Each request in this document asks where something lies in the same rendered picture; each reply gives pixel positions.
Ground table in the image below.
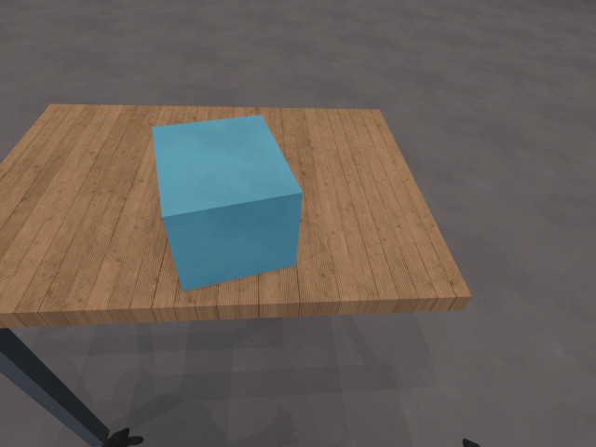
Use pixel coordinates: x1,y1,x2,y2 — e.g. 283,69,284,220
0,104,472,447

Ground carton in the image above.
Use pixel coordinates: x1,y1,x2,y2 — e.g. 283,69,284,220
152,115,303,291

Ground robot left hand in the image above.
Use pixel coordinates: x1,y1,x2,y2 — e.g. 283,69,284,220
102,427,143,447

